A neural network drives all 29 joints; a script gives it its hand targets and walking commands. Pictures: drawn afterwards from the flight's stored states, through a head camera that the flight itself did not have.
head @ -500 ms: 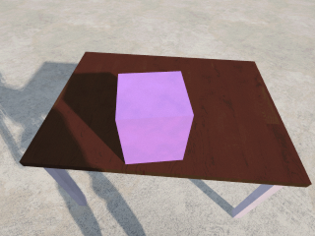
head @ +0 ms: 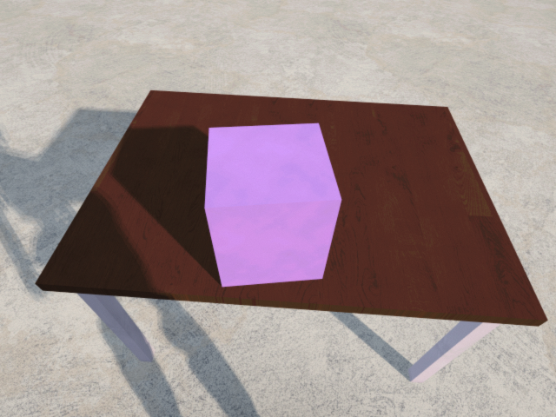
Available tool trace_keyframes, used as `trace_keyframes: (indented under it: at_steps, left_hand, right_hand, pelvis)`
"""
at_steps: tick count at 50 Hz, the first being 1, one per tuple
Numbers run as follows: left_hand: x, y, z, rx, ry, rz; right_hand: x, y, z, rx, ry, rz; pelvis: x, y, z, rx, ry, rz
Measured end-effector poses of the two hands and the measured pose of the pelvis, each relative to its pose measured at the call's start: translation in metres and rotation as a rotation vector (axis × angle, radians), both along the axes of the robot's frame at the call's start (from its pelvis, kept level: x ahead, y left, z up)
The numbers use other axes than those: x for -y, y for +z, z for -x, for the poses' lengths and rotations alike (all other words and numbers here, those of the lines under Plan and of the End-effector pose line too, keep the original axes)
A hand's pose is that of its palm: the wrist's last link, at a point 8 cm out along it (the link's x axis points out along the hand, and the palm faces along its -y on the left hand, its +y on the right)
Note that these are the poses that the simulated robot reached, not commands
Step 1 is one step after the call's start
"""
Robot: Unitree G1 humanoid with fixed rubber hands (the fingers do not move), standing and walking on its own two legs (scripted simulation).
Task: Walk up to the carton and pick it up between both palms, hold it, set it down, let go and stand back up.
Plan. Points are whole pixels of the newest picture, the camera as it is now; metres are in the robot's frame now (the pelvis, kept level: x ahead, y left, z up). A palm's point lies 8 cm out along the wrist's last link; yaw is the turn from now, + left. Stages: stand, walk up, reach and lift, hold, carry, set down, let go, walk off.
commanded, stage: stand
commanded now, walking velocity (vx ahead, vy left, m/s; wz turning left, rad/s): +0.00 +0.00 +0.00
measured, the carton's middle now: (268, 207) +0.50 +0.03 -0.04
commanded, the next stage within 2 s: reach and lift in 0.30 s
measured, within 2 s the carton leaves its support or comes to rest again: neither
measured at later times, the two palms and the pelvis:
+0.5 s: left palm (116, 415) +0.15 +0.26 -0.14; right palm (432, 412) +0.17 -0.24 -0.14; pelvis -0.04 -0.01 -0.04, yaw +4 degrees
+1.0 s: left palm (121, 395) +0.17 +0.24 -0.10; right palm (401, 405) +0.17 -0.18 -0.11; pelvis -0.01 -0.01 -0.02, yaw +2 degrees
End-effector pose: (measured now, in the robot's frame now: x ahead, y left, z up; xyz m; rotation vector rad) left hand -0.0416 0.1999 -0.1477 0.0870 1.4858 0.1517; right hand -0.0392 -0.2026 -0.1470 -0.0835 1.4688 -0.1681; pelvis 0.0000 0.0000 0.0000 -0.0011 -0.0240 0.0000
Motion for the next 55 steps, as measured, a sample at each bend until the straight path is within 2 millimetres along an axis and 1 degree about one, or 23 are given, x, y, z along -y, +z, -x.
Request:
trace_keyframes:
  at_steps: [5,14,16,17,18,19,20,22,24,25,27,28,30,32,34,37,40,42,45,48,50,52,55]
  left_hand:
    - [0.002,-0.001,-0.003,0.013,-0.002,0.006]
    - [0.0,0.0,0.002,0.003,0.009,0.005]
    - [-0.002,0.0,0.002,0.004,0.008,0.001]
    - [-0.005,-0.002,-0.003,-0.024,0.013,0.009]
    - [-0.012,-0.006,-0.014,-0.054,0.013,0.004]
    - [-0.021,-0.011,-0.033,-0.068,0.01,-0.012]
    - [-0.032,-0.016,-0.057,-0.056,0.009,-0.031]
    - [-0.049,-0.017,-0.117,0.039,0.016,-0.063]
    - [-0.057,-0.003,-0.173,0.156,0.014,-0.068]
    - [-0.057,0.007,-0.195,0.2,0.007,-0.061]
    - [-0.05,0.026,-0.222,0.252,-0.015,-0.032]
    - [-0.044,0.033,-0.226,0.259,-0.03,-0.013]
    - [-0.027,0.044,-0.22,0.24,-0.055,0.034]
    - [-0.013,0.049,-0.202,0.201,-0.066,0.07]
    - [-0.006,0.045,-0.179,0.155,-0.058,0.082]
    - [-0.009,0.033,-0.146,0.086,-0.028,0.058]
    - [-0.025,0.023,-0.131,0.069,-0.01,0.006]
    - [-0.036,0.022,-0.136,0.109,-0.012,-0.029]
    - [-0.046,0.028,-0.164,0.218,-0.029,-0.051]
    - [-0.045,0.042,-0.198,0.338,-0.053,-0.034]
    - [-0.04,0.052,-0.213,0.399,-0.069,-0.014]
    - [-0.034,0.061,-0.219,0.429,-0.074,0.007]
    - [-0.028,0.066,-0.21,0.428,-0.059,0.021]
  right_hand:
    - [-0.001,0.0,0.005,-0.011,0.006,-0.003]
    - [-0.003,0.0,0.008,-0.021,-0.002,-0.007]
    - [-0.003,-0.001,0.008,-0.02,-0.004,-0.008]
    - [-0.001,-0.004,0.002,-0.023,-0.004,-0.011]
    - [0.004,-0.008,-0.011,-0.02,0.004,-0.01]
    - [0.01,-0.012,-0.032,-0.003,0.022,-0.004]
    - [0.017,-0.014,-0.058,0.032,0.042,0.008]
    - [0.031,-0.013,-0.121,0.151,0.079,0.035]
    - [0.036,0.0,-0.182,0.277,0.101,0.045]
    - [0.035,0.008,-0.205,0.326,0.109,0.039]
    - [0.024,0.026,-0.237,0.394,0.11,0.006]
    - [0.016,0.033,-0.244,0.41,0.101,-0.02]
    - [-0.001,0.042,-0.242,0.403,0.08,-0.071]
    - [-0.014,0.045,-0.229,0.375,0.064,-0.099]
    - [-0.018,0.041,-0.212,0.344,0.06,-0.09]
    - [-0.017,0.032,-0.187,0.299,0.077,-0.052]
    - [-0.014,0.024,-0.172,0.284,0.095,-0.039]
    - [-0.014,0.02,-0.171,0.3,0.091,-0.045]
    - [-0.016,0.017,-0.181,0.36,0.074,-0.063]
    - [-0.02,0.024,-0.2,0.462,0.046,-0.076]
    - [-0.021,0.034,-0.209,0.53,0.03,-0.08]
    - [-0.022,0.045,-0.213,0.578,0.029,-0.079]
    - [-0.019,0.055,-0.209,0.6,0.04,-0.064]
  pelvis:
    - [0.0,0.0,0.002,0.001,0.001,0.0]
    - [0.0,-0.001,0.002,-0.003,0.001,0.001]
    - [0.0,-0.001,0.001,-0.003,0.0,0.001]
    - [0.0,-0.002,0.003,-0.023,0.007,0.003]
    - [0.001,-0.006,0.008,-0.041,0.019,0.002]
    - [0.003,-0.011,0.014,-0.048,0.032,0.0]
    - [0.004,-0.017,0.021,-0.052,0.045,-0.004]
    - [0.006,-0.031,0.03,-0.069,0.063,-0.01]
    - [0.006,-0.041,0.035,-0.085,0.07,-0.003]
    - [0.006,-0.043,0.037,-0.089,0.07,0.001]
    - [0.005,-0.043,0.036,-0.079,0.062,0.01]
    - [0.004,-0.041,0.034,-0.062,0.056,0.015]
    - [0.003,-0.031,0.029,-0.023,0.047,0.022]
    - [0.004,-0.021,0.022,0.009,0.04,0.023]
    - [0.006,-0.016,0.018,0.027,0.038,0.019]
    - [0.01,-0.014,0.018,0.022,0.039,0.014]
    - [0.014,-0.017,0.021,-0.026,0.038,0.013]
    - [0.016,-0.019,0.021,-0.069,0.039,0.015]
    - [0.016,-0.023,0.019,-0.122,0.041,0.017]
    - [0.016,-0.023,0.015,-0.145,0.037,0.016]
    - [0.015,-0.021,0.011,-0.136,0.031,0.013]
    - [0.015,-0.016,0.007,-0.115,0.026,0.006]
    - [0.016,-0.008,0.002,-0.074,0.018,0.004]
